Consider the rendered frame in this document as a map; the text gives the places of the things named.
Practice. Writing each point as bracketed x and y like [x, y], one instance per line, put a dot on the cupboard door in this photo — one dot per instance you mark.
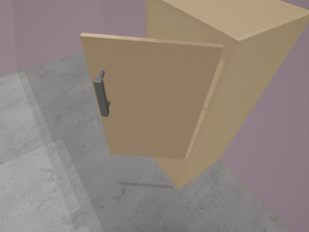
[156, 88]

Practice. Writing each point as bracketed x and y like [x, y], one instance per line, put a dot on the handle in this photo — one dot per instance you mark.
[103, 103]

